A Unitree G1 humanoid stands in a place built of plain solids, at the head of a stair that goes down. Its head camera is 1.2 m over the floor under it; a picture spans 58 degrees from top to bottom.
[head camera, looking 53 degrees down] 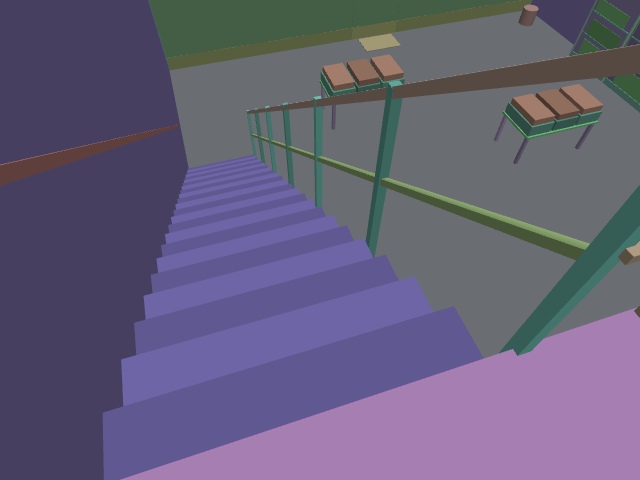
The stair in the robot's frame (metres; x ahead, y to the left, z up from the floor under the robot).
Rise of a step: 0.19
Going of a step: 0.26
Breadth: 1.21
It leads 18 degrees to the left of straight ahead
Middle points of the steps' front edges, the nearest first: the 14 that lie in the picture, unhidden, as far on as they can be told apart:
0.32 0.02 0.00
0.56 0.09 -0.18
0.81 0.17 -0.37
1.05 0.25 -0.55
1.29 0.33 -0.74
1.54 0.40 -0.92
1.78 0.48 -1.11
2.02 0.56 -1.29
2.26 0.64 -1.48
2.51 0.72 -1.66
2.75 0.79 -1.85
2.99 0.87 -2.03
3.24 0.95 -2.22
3.48 1.03 -2.40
